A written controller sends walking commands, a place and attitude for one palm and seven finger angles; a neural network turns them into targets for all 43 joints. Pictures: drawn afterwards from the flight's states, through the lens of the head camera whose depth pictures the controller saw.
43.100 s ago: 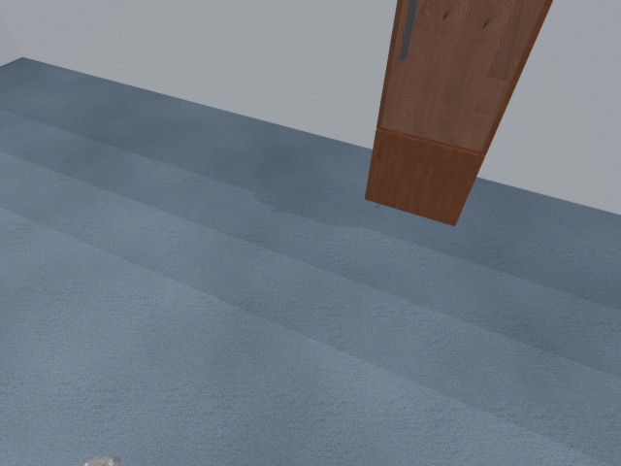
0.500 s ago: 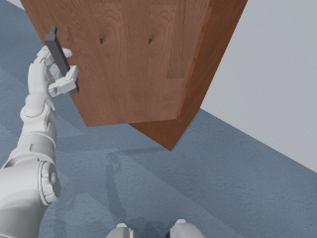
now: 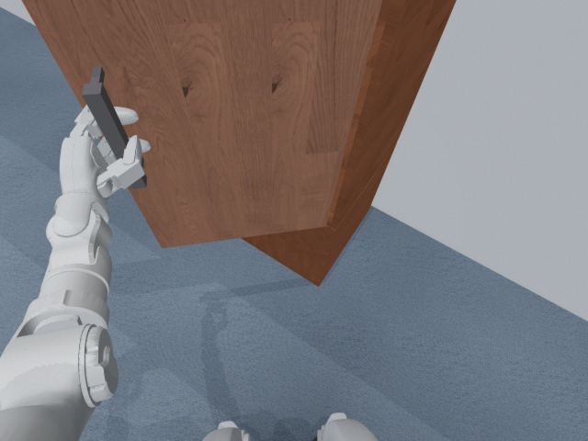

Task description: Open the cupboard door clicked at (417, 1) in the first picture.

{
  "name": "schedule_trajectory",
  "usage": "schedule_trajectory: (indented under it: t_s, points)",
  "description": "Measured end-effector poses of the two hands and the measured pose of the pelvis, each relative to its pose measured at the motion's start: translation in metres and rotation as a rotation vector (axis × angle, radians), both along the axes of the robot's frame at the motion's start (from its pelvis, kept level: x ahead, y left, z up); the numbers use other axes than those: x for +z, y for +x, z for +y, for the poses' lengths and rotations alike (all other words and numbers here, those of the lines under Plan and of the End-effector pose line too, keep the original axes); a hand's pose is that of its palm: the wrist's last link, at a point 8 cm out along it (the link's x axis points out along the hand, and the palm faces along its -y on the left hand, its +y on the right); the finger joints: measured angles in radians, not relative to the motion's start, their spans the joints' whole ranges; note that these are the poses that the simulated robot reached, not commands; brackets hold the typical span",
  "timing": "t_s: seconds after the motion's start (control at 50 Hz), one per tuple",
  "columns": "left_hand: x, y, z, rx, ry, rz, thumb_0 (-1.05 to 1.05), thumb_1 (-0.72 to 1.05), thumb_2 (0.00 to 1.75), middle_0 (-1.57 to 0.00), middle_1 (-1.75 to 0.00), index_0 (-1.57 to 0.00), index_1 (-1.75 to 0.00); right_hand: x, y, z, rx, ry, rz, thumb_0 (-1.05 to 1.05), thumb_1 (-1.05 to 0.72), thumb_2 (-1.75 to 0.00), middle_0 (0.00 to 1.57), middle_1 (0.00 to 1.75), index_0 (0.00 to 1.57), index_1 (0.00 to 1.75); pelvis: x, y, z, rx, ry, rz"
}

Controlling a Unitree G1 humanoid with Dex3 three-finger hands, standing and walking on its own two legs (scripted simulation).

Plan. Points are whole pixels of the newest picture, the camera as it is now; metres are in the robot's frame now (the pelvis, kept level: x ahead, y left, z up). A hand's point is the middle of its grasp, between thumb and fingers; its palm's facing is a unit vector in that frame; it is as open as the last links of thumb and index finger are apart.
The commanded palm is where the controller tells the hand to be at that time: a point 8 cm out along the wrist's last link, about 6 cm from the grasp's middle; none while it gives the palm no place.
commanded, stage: pull the door open along its arc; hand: left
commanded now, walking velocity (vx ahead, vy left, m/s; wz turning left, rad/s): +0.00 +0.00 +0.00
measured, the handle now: (120, 133) +0.53 +0.22 +0.09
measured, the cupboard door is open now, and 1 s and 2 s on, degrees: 44 81 83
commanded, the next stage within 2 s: open thumb and fingers to let go in 0.66 s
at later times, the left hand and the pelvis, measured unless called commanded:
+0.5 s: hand (209, 275) +0.30 +0.09 +0.09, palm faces +0.37 -0.93 +0.06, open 6.3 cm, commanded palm +0.22 +0.16 +0.08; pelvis +0.02 -0.01 +0.02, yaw +2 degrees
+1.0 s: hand (235, 282) +0.29 +0.06 +0.09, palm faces +0.49 -0.87 -0.03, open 7.0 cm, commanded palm +0.24 +0.10 +0.08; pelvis +0.01 -0.06 +0.01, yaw +5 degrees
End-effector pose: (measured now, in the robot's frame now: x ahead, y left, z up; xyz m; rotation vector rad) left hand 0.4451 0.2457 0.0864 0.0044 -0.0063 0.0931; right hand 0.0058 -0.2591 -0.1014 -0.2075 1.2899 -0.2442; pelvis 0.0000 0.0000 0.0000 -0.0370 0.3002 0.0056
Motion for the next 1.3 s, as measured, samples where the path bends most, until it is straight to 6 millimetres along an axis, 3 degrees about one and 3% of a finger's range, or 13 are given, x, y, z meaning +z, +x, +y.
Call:
schedule_trajectory:
  t_s: [0.1,0.2,0.42,0.56,0.72,0.94,1.12,1.3]
  points:
    - [-0.001,-0.025,-0.006,-0.018,-0.002,-0.014,0.0,0.73,0.78,-0.34,-1.34,-0.32,-1.34,0.004,0.023,0.004,-0.001,0.025,-0.069,0.0,-0.91,-0.9,0.2,0.3,0.2,0.3,0.006,0.007,0.001,-0.009,0.004,-0.026]
    - [-0.002,-0.065,-0.021,-0.037,-0.017,-0.028,0.0,0.72,0.76,-0.34,-1.34,-0.31,-1.32,0.01,0.063,0.009,0.033,0.053,-0.19,0.0,-0.91,-0.9,0.2,0.3,0.2,0.3,0.011,0.013,0.002,-0.009,0.008,-0.06]
    - [0.002,-0.162,-0.094,0.227,-0.091,-0.004,0.01,0.68,0.73,-0.33,-1.31,-0.34,-1.29,0.036,0.177,0.042,0.237,0.127,-0.48,0.01,-0.91,-0.9,0.2,0.3,0.19,0.3,0.015,0.016,-0.005,0.012,0.028,-0.142]
    - [0.008,-0.195,-0.129,0.296,-0.028,0.052,0.01,0.64,0.71,-0.34,-1.27,-0.36,-1.32,0.054,0.215,0.055,0.294,0.157,-0.56,0.0,-0.91,-0.9,0.2,0.3,0.2,0.3,0.017,0.022,-0.02,0.03,0.036,-0.185]
    - [0.01,-0.205,-0.143,0.337,-0.005,0.069,0.01,0.64,0.72,-0.33,-1.25,-0.35,-1.33,0.048,0.218,0.04,0.313,0.158,-0.539,0.0,-0.91,-0.9,0.2,0.3,0.2,0.3,0.017,0.024,-0.038,0.062,0.044,-0.211]
    - [0.003,-0.195,-0.151,0.418,0.02,0.062,0.01,0.62,0.78,-0.36,-1.31,-0.36,-1.32,0.018,0.182,0.0,0.293,0.104,-0.414,0.01,-0.91,-0.9,0.2,0.3,0.2,0.3,0.014,0.013,-0.054,0.084,0.063,-0.19]
    - [0.002,-0.198,-0.148,0.409,0.009,0.041,0.01,0.2,0.6,-0.34,-1.27,-0.34,-1.28,0.014,0.158,-0.01,0.258,0.092,-0.389,0.01,-0.91,-0.9,0.2,0.3,0.19,0.3,0.015,0.006,-0.056,0.075,0.066,-0.194]
    - [0.001,-0.197,-0.145,0.382,-0.005,0.029,0.0,-0.3,0.39,-0.3,-1.2,-0.33,-1.2,0.023,0.161,0.004,0.263,0.087,-0.435,0.01,-0.91,-0.9,0.2,0.3,0.2,0.3,0.016,-0.002,-0.045,0.072,0.055,-0.205]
